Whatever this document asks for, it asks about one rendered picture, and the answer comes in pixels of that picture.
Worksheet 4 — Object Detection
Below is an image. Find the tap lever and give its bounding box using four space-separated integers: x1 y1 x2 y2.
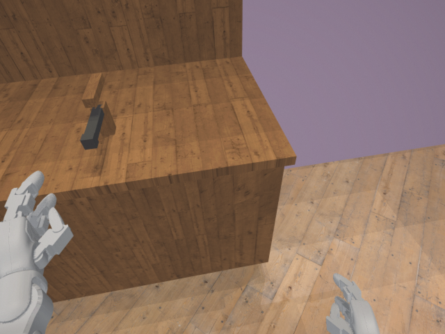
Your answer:
80 104 104 150

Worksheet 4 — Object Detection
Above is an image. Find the right robot hand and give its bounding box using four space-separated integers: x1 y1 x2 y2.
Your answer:
326 273 380 334

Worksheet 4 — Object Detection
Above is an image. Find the left robot forearm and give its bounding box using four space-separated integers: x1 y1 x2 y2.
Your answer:
0 269 54 334

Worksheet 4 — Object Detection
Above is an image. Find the counter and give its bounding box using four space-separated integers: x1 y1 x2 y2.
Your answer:
0 0 297 303

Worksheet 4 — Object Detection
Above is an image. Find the left robot hand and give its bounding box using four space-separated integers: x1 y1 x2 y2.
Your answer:
0 171 74 279

